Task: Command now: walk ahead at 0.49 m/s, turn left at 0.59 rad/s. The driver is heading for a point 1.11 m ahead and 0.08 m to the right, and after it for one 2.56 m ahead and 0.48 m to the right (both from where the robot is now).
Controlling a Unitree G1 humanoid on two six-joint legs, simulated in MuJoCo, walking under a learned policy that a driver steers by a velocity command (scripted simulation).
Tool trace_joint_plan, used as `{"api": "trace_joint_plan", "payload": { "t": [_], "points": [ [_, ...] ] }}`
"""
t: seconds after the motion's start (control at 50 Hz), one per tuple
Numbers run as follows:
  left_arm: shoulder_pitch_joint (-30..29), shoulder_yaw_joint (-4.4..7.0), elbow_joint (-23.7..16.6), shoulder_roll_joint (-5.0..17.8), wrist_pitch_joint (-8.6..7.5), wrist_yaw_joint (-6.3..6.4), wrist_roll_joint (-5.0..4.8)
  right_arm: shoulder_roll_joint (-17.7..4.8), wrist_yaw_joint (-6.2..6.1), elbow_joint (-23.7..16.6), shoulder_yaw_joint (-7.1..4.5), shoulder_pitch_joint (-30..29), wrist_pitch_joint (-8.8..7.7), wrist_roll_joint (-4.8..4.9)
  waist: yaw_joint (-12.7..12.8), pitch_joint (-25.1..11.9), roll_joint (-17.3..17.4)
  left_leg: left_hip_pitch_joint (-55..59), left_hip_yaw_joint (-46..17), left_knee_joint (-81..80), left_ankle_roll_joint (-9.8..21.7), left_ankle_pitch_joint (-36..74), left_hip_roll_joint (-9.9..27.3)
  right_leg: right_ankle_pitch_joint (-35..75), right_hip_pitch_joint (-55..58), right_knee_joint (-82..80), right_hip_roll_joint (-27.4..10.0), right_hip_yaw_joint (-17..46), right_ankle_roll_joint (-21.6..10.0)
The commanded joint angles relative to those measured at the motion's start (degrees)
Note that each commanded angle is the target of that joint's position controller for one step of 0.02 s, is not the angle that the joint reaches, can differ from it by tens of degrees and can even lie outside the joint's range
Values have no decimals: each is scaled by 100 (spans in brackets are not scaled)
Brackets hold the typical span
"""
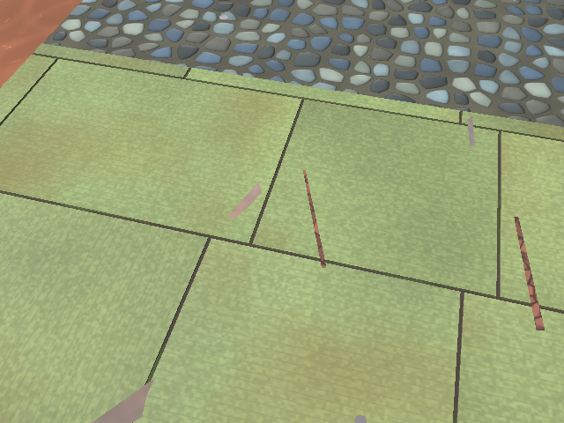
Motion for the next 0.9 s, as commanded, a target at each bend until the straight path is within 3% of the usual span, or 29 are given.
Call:
{"api": "trace_joint_plan", "payload": {
  "t": [0.02, 0.1, 0.18, 0.24, 0.28, 0.32, 0.34, 0.36, 0.38, 0.4, 0.42, 0.44, 0.46, 0.48, 0.5, 0.56, 0.6, 0.7, 0.8, 0.84, 0.86, 0.9],
  "points": [
    [168, 136, -117, 480, -81, -29, -2, -197, 28, -474, -85, 186, 35, 27, -1, -269, -634, -1023, -162, -25, -6, 321, 709, 121, 930, -1548, -1637, 1504, -970],
    [308, 254, 55, 792, -109, -29, -33, -184, 32, -829, -59, -326, 97, -55, 30, -61, -452, -1577, -162, -807, -106, 986, 846, 784, 1007, -1773, -1758, 805, -1109],
    [411, 281, 103, 962, -16, 3, -43, -165, 187, -1066, -17, -999, 6, -37, 261, 25, -436, -1496, 156, -2130, -83, 2116, 763, 1095, 1276, -1666, -1586, 10, -890],
    [783, 281, 236, 1070, 65, -14, -128, -73, 282, -1292, 44, -1568, -17, -38, 495, 172, -410, -1233, 449, -2913, -14, 2087, 600, 855, 1463, -1600, -1638, -144, -826],
    [946, 301, 346, 1174, 138, -32, -197, -137, 323, -1442, 42, -1788, -19, -29, 513, 298, -459, -1235, 534, -3249, 98, 1656, 506, 852, 1806, -1499, -1810, -114, -786],
    [963, 320, 417, 1280, 225, -24, -248, -288, 349, -1520, -11, -1750, -29, -59, 351, 249, -584, -960, 716, -3531, 272, 1052, 308, 1705, 2126, -1105, -1945, -154, -712],
    [882, 321, 429, 1339, 264, -10, -260, -421, 346, -1459, -87, -1401, -37, -87, 72, 1, -665, -339, 881, -3755, 388, 984, 102, 2693, 2147, -552, -1892, -302, -615],
    [843, 285, 438, 1288, 306, 9, -242, -658, 323, -1199, -238, -543, -41, -98, -399, -493, -603, 903, 1068, -4070, 531, 1290, -199, 3496, 1900, 510, -1670, -569, -463],
    [923, 170, 386, 1036, 290, 32, -152, -1076, 238, -937, -428, 460, -17, -102, -821, -1119, -323, 2680, 494, -3907, 740, 1542, 121, 2800, 775, 1979, -1403, -672, -227],
    [1493, -105, 163, 251, 173, -55, -20, -1832, 166, -880, -547, 873, -21, -170, -488, -1897, 1269, 4806, -2491, -4283, 1721, 997, 1951, -1292, -1734, 4422, -471, -548, 174],
    [1309, -34, 317, 613, -1, -103, -230, -1369, 166, -921, -420, 1103, -69, -173, -745, -2648, 897, 4882, -3894, -5160, 1973, 906, 2458, -2632, -2244, 5387, -210, 785, 100],
    [729, 98, 119, 989, -35, -117, -457, -1070, 199, -864, -307, 810, -128, -222, -731, -1732, 546, 4264, -2819, -5155, 1598, 1376, 2230, -2244, -2701, 5568, -466, 917, 7],
    [479, 73, 32, 888, -23, -88, -417, -882, 207, -869, -253, 383, -154, -191, -505, -1211, 345, 3435, -1921, -5173, 1372, 1829, 1990, -1728, -2606, 5204, -739, 851, -25],
    [393, 91, 68, 840, 33, -55, -282, -632, 228, -880, -184, -28, -178, -176, -294, -854, 163, 2729, -1306, -5325, 1204, 2102, 1732, -1359, -2359, 4829, -932, 836, 9],
    [568, 131, 129, 813, 133, -48, -245, -453, 235, -894, -140, -275, -225, -192, -70, -696, 308, 2233, -858, -5559, 1076, 2144, 1555, -1038, -1978, 4587, -1067, 918, 29],
    [834, 119, 232, 508, 374, -35, -258, -439, 213, -736, -173, -412, -400, -241, 173, -431, 182, 1694, -170, -6087, 1054, 2456, 1452, -494, -1695, 4326, -1019, 986, 124],
    [623, 130, 158, 436, 424, -13, -242, -479, 145, -598, -204, -312, -435, -288, 147, -207, 107, 1748, 243, -6218, 987, 2672, 1415, -36, -2052, 3967, -949, 1129, 173],
    [-95, 95, -87, 285, 383, -122, -169, -591, 13, -386, -230, -197, -402, -260, -65, 123, 105, 2013, 1075, -6387, 722, 2533, 1281, 1305, -2225, 2338, -778, 883, 156],
    [-926, 12, -533, 167, 362, -299, -154, -751, -51, -90, -294, 237, -264, -169, -398, 448, 10, 2880, 1421, -6137, 649, 2888, 1581, 1053, -2570, 1480, -727, 396, -50],
    [-1052, 23, -707, 196, 360, -378, -171, -818, -65, -39, -313, 232, -171, -128, -353, 428, 73, 3186, 1544, -5805, 571, 3584, 1668, 549, -2512, 1322, -624, 161, -193],
    [-985, 52, -763, 251, 365, -406, -182, -892, -83, -56, -327, 146, -130, -121, -248, 313, 160, 3232, 1643, -5515, 504, 4466, 1660, 275, -2219, 1270, -474, -21, -299],
    [-409, 187, -743, 499, 396, -406, -210, -1084, -134, -106, -366, 9, -41, -94, 134, -193, 426, 3256, 1762, -4489, 368, 6428, 1610, -308, -1220, 1350, -25, -382, -548]
  ]
}}
Velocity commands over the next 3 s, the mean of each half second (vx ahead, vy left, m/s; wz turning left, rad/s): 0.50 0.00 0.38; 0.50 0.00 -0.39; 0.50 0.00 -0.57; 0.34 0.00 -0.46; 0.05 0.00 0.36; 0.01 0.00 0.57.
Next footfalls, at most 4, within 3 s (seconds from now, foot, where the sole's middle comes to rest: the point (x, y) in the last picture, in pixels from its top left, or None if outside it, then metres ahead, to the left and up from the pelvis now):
0.38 left None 0.34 0.20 -0.77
0.94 right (297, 341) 0.67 0.00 -0.77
1.42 left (247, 240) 0.98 0.13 -0.77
1.90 right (365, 216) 1.06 -0.22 -0.77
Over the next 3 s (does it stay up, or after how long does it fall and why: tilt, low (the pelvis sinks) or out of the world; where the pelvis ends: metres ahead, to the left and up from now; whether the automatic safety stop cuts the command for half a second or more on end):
stays up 1.06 -0.08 0.00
